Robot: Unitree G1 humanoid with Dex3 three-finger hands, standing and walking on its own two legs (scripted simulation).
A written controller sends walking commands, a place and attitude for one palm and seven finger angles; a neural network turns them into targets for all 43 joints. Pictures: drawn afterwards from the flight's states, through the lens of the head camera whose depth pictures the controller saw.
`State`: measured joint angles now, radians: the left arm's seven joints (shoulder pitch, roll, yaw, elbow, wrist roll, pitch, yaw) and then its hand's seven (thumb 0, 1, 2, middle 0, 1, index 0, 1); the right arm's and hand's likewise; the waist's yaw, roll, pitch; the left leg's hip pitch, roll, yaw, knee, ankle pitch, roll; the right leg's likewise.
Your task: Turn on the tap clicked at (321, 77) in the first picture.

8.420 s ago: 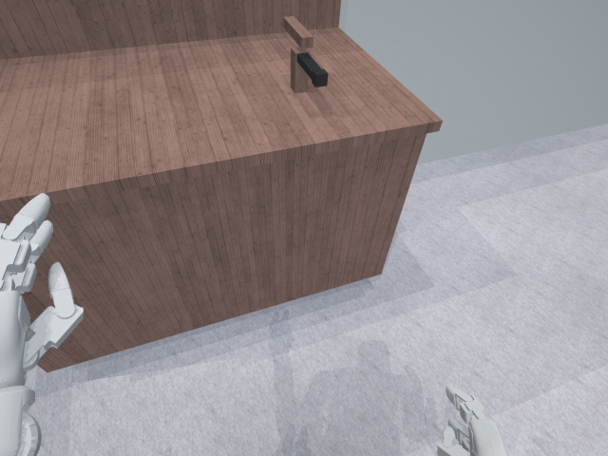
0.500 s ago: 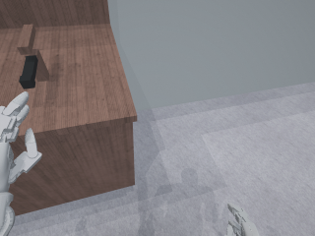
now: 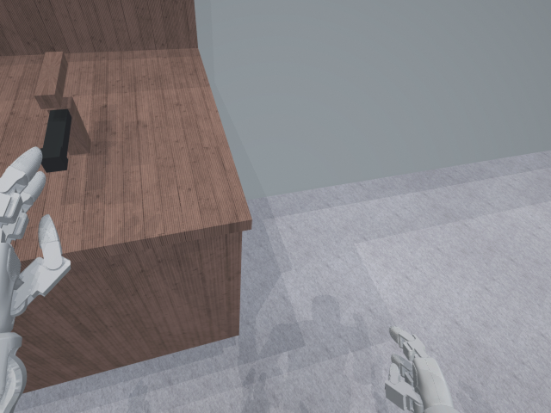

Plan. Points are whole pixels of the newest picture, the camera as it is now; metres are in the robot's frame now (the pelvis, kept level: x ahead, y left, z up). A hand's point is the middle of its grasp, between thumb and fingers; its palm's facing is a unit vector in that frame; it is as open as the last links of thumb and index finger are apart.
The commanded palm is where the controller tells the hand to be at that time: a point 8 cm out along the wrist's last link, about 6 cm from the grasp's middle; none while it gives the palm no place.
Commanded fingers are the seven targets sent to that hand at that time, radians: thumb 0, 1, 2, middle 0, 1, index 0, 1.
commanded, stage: come to a stop and stand still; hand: left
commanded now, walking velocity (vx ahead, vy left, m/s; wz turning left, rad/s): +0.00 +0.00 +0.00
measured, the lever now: (53, 159) +0.42 +0.39 +0.10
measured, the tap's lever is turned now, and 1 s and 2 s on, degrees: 0 0 0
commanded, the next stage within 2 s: look again from close up in 0.06 s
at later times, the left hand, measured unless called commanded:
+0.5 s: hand (72, 279) +0.20 +0.24 +0.16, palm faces +0.40 -0.85 -0.33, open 7.4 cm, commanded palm +0.15 +0.27 +0.17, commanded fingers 0.00 0.90 0.90 -0.20 -0.30 -0.20 -0.30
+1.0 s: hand (72, 260) +0.23 +0.25 +0.15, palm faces +0.43 -0.83 -0.35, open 7.4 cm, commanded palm +0.17 +0.28 +0.17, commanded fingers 0.00 0.90 0.90 -0.20 -0.30 -0.20 -0.30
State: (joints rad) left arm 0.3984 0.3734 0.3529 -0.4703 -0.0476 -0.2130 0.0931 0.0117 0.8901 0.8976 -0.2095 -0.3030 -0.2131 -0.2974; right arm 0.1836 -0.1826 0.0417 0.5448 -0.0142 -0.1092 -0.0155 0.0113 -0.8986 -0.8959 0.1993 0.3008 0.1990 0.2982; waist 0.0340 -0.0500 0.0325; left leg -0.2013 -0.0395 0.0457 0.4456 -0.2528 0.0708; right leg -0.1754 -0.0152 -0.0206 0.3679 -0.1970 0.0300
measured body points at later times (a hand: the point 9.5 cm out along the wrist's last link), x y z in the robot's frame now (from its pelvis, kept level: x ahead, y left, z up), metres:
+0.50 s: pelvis -0.01 -0.01 +0.00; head +0.00 +0.00 +0.45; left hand +0.18 +0.28 +0.17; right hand +0.16 -0.23 -0.07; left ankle -0.01 +0.06 -0.74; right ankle +0.00 -0.14 -0.74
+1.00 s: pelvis +0.02 +0.00 -0.02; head +0.02 +0.01 +0.43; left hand +0.20 +0.29 +0.17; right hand +0.19 -0.24 -0.09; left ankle -0.01 +0.06 -0.74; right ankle +0.00 -0.14 -0.74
